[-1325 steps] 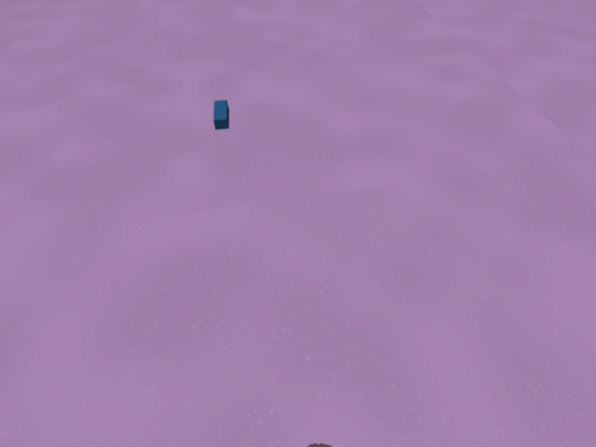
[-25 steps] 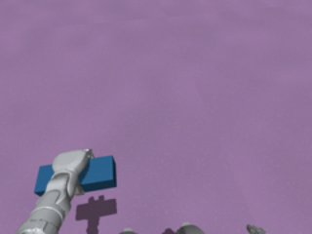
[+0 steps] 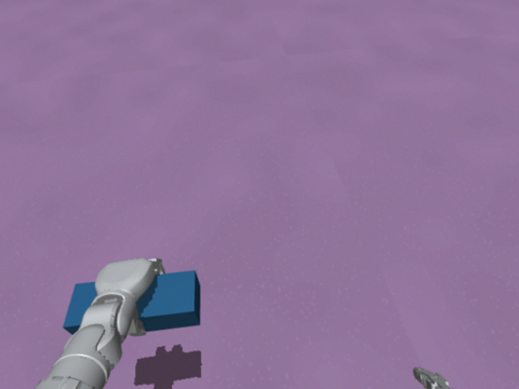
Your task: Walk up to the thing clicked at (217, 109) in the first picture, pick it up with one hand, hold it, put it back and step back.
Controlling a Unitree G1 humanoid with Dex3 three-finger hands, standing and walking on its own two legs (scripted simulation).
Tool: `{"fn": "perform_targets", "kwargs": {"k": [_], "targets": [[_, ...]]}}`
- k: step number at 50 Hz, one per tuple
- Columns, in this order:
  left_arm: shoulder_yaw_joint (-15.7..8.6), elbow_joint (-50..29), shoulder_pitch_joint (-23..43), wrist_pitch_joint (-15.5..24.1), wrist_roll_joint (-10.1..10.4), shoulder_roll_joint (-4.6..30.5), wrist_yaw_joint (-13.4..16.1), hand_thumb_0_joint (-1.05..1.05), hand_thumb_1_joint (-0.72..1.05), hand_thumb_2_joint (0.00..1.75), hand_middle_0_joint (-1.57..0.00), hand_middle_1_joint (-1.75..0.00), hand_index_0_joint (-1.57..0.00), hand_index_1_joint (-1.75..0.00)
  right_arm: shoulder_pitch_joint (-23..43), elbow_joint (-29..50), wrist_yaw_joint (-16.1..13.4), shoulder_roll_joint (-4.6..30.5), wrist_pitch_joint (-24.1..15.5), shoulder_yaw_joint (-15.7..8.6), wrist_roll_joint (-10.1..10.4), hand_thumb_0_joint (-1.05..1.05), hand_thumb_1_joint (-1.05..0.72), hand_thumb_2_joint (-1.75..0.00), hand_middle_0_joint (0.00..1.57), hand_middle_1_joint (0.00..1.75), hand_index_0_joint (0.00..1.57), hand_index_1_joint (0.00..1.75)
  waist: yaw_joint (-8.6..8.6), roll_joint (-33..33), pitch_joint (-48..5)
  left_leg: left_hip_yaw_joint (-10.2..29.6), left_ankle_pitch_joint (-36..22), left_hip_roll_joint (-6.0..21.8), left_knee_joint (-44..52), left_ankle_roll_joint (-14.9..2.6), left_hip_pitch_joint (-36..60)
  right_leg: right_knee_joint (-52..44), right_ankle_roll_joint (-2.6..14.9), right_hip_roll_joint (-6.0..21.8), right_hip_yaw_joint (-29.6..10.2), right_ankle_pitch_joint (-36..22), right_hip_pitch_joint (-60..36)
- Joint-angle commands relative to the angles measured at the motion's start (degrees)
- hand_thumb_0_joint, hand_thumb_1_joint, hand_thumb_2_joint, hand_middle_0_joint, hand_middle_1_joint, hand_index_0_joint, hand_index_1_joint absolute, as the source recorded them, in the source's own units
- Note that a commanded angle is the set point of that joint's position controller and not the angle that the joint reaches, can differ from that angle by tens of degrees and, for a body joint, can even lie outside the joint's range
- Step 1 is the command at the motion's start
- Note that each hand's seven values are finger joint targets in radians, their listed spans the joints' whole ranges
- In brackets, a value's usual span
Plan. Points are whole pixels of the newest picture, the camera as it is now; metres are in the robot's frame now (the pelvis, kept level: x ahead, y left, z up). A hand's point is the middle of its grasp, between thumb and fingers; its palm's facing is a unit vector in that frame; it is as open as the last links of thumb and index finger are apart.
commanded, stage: hold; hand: left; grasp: from above
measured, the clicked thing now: (138, 304) +0.31 +0.23 -0.10
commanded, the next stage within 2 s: crouch in 1.58 s
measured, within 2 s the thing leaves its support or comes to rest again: neither
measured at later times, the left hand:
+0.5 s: hand (133, 310) +0.28 +0.21 -0.05, palm faces -0.46 -0.06 -0.88, open 10.6 cm
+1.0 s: hand (130, 309) +0.27 +0.21 -0.03, palm faces -0.47 -0.06 -0.88, open 10.6 cm
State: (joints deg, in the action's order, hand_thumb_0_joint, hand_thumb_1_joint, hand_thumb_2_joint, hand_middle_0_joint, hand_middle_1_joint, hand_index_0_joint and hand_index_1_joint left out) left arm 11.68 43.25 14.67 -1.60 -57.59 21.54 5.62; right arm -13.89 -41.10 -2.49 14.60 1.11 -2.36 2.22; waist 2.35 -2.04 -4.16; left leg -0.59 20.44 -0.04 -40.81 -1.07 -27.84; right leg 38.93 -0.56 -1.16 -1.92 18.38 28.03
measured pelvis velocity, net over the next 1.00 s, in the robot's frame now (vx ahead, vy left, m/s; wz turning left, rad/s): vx -0.01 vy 0.00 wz -0.01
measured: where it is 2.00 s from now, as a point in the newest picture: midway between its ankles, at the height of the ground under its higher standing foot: outside the picture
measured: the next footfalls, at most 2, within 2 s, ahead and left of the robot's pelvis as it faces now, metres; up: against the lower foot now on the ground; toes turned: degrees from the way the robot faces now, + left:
none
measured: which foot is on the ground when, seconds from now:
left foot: down 0.00-1.00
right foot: down 0.00-1.00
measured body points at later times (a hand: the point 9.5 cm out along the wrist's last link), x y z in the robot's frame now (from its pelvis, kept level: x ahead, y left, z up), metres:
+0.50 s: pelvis -0.01 +0.00 +0.01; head +0.01 -0.02 +0.46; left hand +0.30 +0.21 +0.00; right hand +0.11 -0.27 -0.11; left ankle +0.00 +0.10 -0.72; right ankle +0.01 -0.13 -0.72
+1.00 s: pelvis -0.01 +0.00 +0.02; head +0.00 -0.02 +0.47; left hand +0.29 +0.21 +0.02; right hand +0.12 -0.26 -0.10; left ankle +0.00 +0.10 -0.72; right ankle +0.01 -0.13 -0.72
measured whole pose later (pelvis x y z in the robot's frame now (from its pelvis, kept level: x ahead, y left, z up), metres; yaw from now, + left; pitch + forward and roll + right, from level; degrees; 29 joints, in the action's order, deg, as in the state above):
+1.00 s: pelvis -0.01 +0.00 +0.02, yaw +0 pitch +2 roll +0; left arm 12.4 36.4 12.5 -0.2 -56.7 22.2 -0.9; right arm -11.3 -38.9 -3.2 14.8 2.6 -1.2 3.2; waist 0.4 -2.8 -0.4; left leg -1.2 14.9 -0.3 -30.8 -0.9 -17.7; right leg 30.2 -0.3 -0.9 -2.6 13.4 18.6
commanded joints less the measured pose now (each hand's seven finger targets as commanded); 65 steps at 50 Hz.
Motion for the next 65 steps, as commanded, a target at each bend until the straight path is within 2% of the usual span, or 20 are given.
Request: {"fn": "perform_targets", "kwargs": {"k": [1,5,8,10,23,27,33,34,36,39,40,46,50,51,53,56,58,60,62,65], "targets": [[-4.7,-13.0,19.2,0.4,0.0,11.9,1.1,0.0,0.6,0.97,-0.95,-0.82,-0.95,-0.82,0.3,6.2,-0.2,8.7,-2.0,-3.1,0.3,0.0,-0.89,-0.89,0.2,0.3,0.2,0.3,0.22,-1.2,-16.0,0.9,-20.2,-0.7,5.5,0.84,12.6,-5.1,1.55,-1.4,1.3,-15.5,-5.8],[-5.9,-14.0,17.6,1.0,0.1,13.4,-0.2,0.0,0.6,0.99,-0.96,-0.82,-0.96,-0.82,1.1,7.4,-0.1,8.9,-1.8,-3.0,0.3,0.0,-0.89,-0.9,0.2,0.3,0.2,0.3,-1.13,-1.5,-15.8,0.9,-20.7,-0.7,6.5,0.93,12.9,-5.6,1.79,-1.5,1.5,-15.3,-7.4],[-5.2,-15.1,18.1,1.1,0.1,12.3,0.0,0.0,0.62,1.0,-0.97,-0.84,-0.98,-0.84,1.9,8.1,-0.2,8.5,-1.7,-2.6,0.4,0.0,-0.89,-0.9,0.2,0.3,0.2,0.3,-0.44,0.1,-13.4,0.4,-17.1,-1.2,7.6,0.44,11.4,-7.1,1.57,-1.2,0.8,-13.9,-8.1],[-6.2,-16.5,19.3,1.1,0.1,13.6,0.3,0.0,0.65,0.99,-0.99,-0.82,-1.0,-0.82,2.4,8.5,-0.3,8.7,-1.6,-2.7,0.5,0.0,-0.89,-0.9,0.2,0.3,0.2,0.3,-0.81,0.0,-14.2,0.2,-16.1,-1.4,7.9,0.3,12.1,-7.6,1.45,-1.0,0.6,-13.3,-8.7],[-6.1,-19.1,20.5,1.0,0.0,13.5,0.1,0.0,0.62,1.06,-0.97,-0.87,-0.97,-0.88,3.4,8.1,-0.5,8.3,-1.3,-2.4,0.6,0.0,-0.9,-0.9,0.2,0.3,0.2,0.3,-0.91,-1.2,-15.2,0.0,-17.0,-1.3,9.7,0.34,15.3,-9.2,1.38,-0.8,0.5,-13.7,-10.7],[-5.9,-17.6,19.7,1.0,0.1,14.1,-0.9,0.0,0.63,1.04,-0.98,-0.87,-0.98,-0.87,4.2,8.3,-0.6,8.5,-1.2,-2.2,0.8,0.0,-0.89,-0.9,0.2,0.3,0.2,0.3,-1.11,-1.1,-12.9,0.0,-15.2,-1.1,11.0,0.26,15.3,-10.3,1.49,-0.8,0.6,-12.1,-10.5],[-4.9,-18.2,18.0,1.2,0.4,12.3,-2.4,0.0,0.64,1.01,-0.97,-0.88,-0.98,-0.87,5.4,9.5,-0.6,8.1,-1.2,-1.9,1.0,0.0,-0.89,-0.9,0.2,0.3,0.2,0.3,-1.44,0.9,-11.4,0.0,-13.8,-1.2,12.2,-0.16,14.9,-11.8,1.34,-0.6,0.4,-10.9,-11.7],[-6.0,-19.8,19.6,1.4,0.9,13.6,-2.4,0.0,0.65,1.01,-0.97,-0.9,-0.98,-0.88,5.7,9.6,-0.6,8.2,-1.2,-2.0,1.0,0.0,-0.9,-0.9,0.2,0.3,0.2,0.3,-1.71,0.4,-12.5,0.0,-13.6,-1.2,12.3,-0.09,15.2,-11.9,1.3,-0.7,0.4,-10.6,-12.3],[-5.3,-19.2,18.6,1.2,1.2,12.8,-3.0,0.0,0.63,1.02,-0.96,-0.91,-0.97,-0.89,5.8,9.6,-0.7,8.0,-1.2,-1.8,1.0,0.0,-0.9,-0.9,0.2,0.3,0.2,0.3,-1.66,-0.5,-11.7,-0.1,-13.9,-1.1,12.8,0.07,15.7,-11.9,1.45,-0.8,0.5,-10.8,-12.0],[-6.6,-19.2,18.7,1.4,0.4,14.6,-3.0,0.0,0.64,1.01,-0.97,-0.88,-0.98,-0.87,6.3,9.9,-0.9,8.1,-1.1,-1.7,1.2,0.0,-0.9,-0.9,0.2,0.3,0.2,0.3,-1.73,0.1,-11.6,-0.2,-13.5,-1.3,13.2,-0.08,16.0,-12.5,1.38,-0.6,0.3,-10.5,-12.4],[-6.1,-20.0,19.4,1.5,0.6,13.8,-3.0,0.0,0.65,1.03,-0.97,-0.9,-0.99,-0.89,6.1,9.7,-0.8,8.1,-1.1,-1.6,1.1,0.0,-0.9,-0.9,0.2,0.3,0.2,0.3,-1.6,-0.1,-11.4,-0.1,-13.1,-1.2,13.3,-0.04,16.2,-12.7,1.41,-0.7,0.3,-10.1,-12.4],[-6.9,-20.7,20.7,1.5,0.5,14.8,-3.0,0.0,0.64,1.03,-0.98,-0.89,-0.99,-0.88,6.5,9.6,-1.0,8.1,-1.1,-1.6,1.2,0.0,-0.9,-0.9,0.2,0.3,0.2,0.3,-1.94,0.0,-11.8,0.0,-14.2,-1.2,13.9,-0.01,17.0,-13.1,1.42,-0.7,0.5,-11.0,-13.2],[-6.0,-21.4,22.1,1.4,0.7,14.1,-3.3,0.0,0.63,1.02,-0.97,-0.89,-0.98,-0.88,6.7,9.5,-1.0,7.9,-1.1,-1.5,1.1,0.0,-0.9,-0.9,0.2,0.3,0.2,0.3,-1.73,-1.3,-12.7,0.0,-15.0,-0.9,14.3,0.22,18.7,-13.2,1.53,-0.7,0.5,-11.6,-13.4],[-6.7,-19.0,19.2,1.2,0.3,14.3,-3.3,0.0,0.61,1.02,-0.96,-0.89,-0.97,-0.88,6.6,9.4,-1.1,8.0,-1.0,-1.6,1.2,0.0,-0.9,-0.9,0.2,0.3,0.2,0.3,-1.9,0.3,-12.0,-0.1,-16.0,-1.2,14.0,-0.01,18.2,-13.3,1.41,-0.6,0.4,-12.6,-13.9],[-7.3,-21.0,20.9,1.6,0.5,15.4,-3.7,0.0,0.6,1.02,-0.94,-0.88,-0.95,-0.87,6.5,9.3,-1.1,7.9,-1.0,-1.7,1.2,0.0,-0.9,-0.9,0.2,0.3,0.2,0.3,-2.3,-0.5,-13.2,-0.2,-17.0,-1.3,14.0,0.03,18.4,-13.3,1.37,-0.6,0.4,-13.6,-15.1],[-5.3,-20.9,19.7,1.5,0.8,13.0,-4.5,0.0,0.61,1.02,-0.96,-0.88,-0.97,-0.87,7.0,9.7,-1.1,7.5,-1.0,-1.5,1.2,0.0,-0.9,-0.9,0.2,0.3,0.2,0.3,-1.86,0.5,-12.1,-0.3,-16.1,-1.4,14.4,-0.21,18.3,-14.0,1.2,-0.5,0.3,-13.0,-15.0],[-6.5,-20.0,17.9,1.4,1.2,14.3,-4.9,0.0,0.65,1.02,-0.98,-0.88,-0.99,-0.87,7.0,9.5,-1.2,7.8,-0.8,-1.5,1.4,0.0,-0.9,-0.9,0.2,0.3,0.2,0.3,-2.18,0.3,-12.1,-0.4,-17.4,-1.4,14.5,-0.17,18.6,-13.9,1.31,-0.4,0.3,-14.2,-15.4],[-5.5,-20.8,18.7,1.8,1.1,13.5,-5.5,0.0,0.65,1.03,-0.98,-0.89,-0.99,-0.88,6.9,10.0,-1.2,7.6,-0.7,-1.5,1.4,0.0,-0.9,-0.9,0.2,0.3,0.2,0.3,-1.83,-0.1,-11.3,-0.1,-17.4,-1.1,14.9,-0.04,18.6,-14.0,1.5,-0.6,0.6,-13.9,-14.7],[-6.4,-20.4,16.7,1.9,1.0,14.4,-5.5,0.0,0.63,1.01,-0.98,-0.86,-0.99,-0.85,7.1,10.0,-1.2,7.7,-0.5,-1.5,1.5,0.0,-0.9,-0.9,0.2,0.3,0.2,0.3,-2.5,0.4,-10.9,0.0,-17.2,-1.1,15.3,-0.08,18.5,-14.4,1.54,-0.6,0.7,-13.5,-15.2],[-6.2,-20.9,18.6,2.4,0.9,14.1,-5.3,0.0,0.61,1.03,-0.96,-0.87,-0.97,-0.87,6.6,10.1,-1.2,7.8,-0.3,-1.5,1.4,0.0,-0.9,-0.9,0.2,0.3,0.2,0.3,-1.78,-0.4,-10.9,0.0,-17.4,-1.1,15.4,0.04,18.8,-14.3,1.71,-0.6,0.6,-13.7,-14.9]]}}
